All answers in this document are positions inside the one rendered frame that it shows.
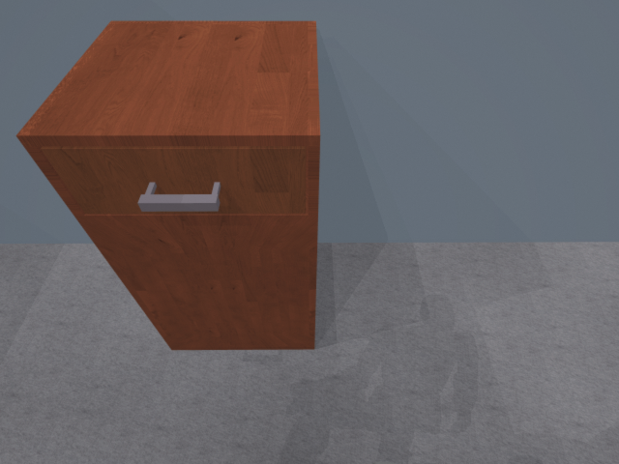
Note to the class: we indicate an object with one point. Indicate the cabinet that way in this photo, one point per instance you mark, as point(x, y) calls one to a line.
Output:
point(205, 281)

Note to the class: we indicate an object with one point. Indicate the drawer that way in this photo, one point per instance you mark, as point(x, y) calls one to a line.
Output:
point(254, 179)

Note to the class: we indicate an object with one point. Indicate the handle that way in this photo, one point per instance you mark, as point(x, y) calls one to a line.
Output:
point(150, 202)

